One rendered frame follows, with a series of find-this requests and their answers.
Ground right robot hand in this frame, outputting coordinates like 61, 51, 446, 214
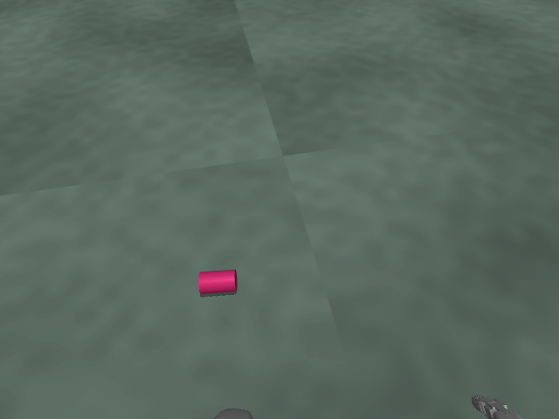
472, 396, 521, 419

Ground can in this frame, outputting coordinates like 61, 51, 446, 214
198, 270, 238, 294

